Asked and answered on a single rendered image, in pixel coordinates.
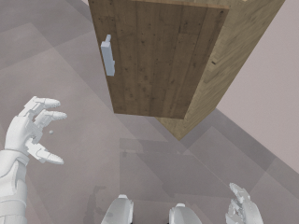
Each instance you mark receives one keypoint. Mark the cupboard door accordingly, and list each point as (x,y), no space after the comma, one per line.
(160,49)

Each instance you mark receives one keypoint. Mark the robot right shin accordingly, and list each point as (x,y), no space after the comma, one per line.
(180,204)

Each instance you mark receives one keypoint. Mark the left robot forearm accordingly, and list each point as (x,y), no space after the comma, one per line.
(13,189)

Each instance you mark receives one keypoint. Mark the robot left hand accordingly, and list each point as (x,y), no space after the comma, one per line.
(22,128)

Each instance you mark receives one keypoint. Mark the robot right hand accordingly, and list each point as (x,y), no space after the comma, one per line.
(248,212)

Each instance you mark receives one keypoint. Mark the left robot thigh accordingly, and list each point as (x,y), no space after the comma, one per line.
(119,212)

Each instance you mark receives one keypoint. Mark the handle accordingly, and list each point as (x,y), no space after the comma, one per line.
(107,56)

